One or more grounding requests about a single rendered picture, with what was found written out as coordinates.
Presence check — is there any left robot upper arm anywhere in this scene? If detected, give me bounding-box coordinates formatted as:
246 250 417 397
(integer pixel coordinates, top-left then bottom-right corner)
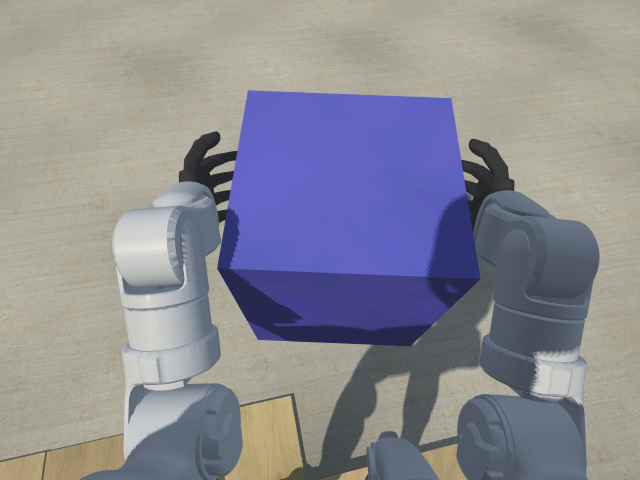
79 383 243 480

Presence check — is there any robot right hand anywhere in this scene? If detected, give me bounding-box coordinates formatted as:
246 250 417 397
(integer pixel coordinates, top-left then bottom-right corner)
461 139 514 232

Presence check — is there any right robot thigh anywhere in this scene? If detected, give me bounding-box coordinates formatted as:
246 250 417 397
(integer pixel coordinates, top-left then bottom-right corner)
366 437 439 480

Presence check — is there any right robot upper arm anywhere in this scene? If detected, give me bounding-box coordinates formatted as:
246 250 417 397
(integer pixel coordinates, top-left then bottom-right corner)
456 394 588 480

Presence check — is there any robot right forearm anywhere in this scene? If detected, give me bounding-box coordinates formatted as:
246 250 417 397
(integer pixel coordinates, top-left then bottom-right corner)
473 190 600 467

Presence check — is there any robot left forearm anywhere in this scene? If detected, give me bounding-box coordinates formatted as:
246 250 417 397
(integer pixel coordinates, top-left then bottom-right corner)
112 181 221 458

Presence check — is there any carton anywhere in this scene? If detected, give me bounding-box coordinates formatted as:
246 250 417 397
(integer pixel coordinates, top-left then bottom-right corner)
217 90 481 346

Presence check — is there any robot left hand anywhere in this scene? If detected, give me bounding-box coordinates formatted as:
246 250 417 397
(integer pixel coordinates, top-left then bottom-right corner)
179 131 237 223

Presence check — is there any right robot shin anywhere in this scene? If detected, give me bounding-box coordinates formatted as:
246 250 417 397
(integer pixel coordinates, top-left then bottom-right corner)
378 431 398 440

